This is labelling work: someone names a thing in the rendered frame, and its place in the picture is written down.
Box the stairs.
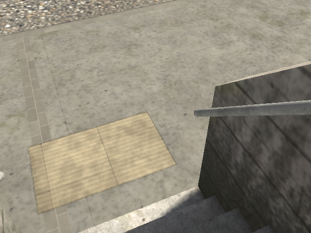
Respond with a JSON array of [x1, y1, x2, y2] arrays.
[[79, 186, 275, 233]]

